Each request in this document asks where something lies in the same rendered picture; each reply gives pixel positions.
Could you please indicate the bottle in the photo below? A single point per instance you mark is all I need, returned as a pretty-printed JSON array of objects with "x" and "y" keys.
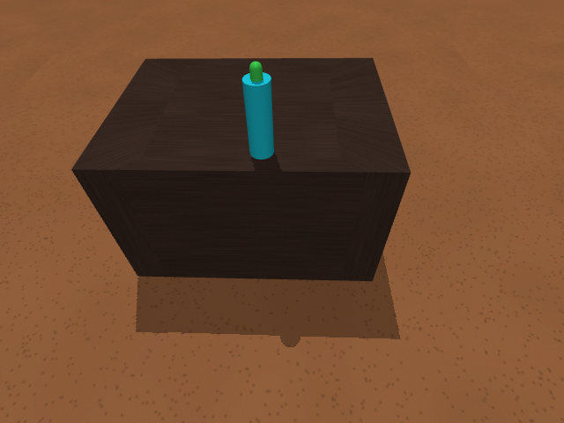
[{"x": 258, "y": 107}]

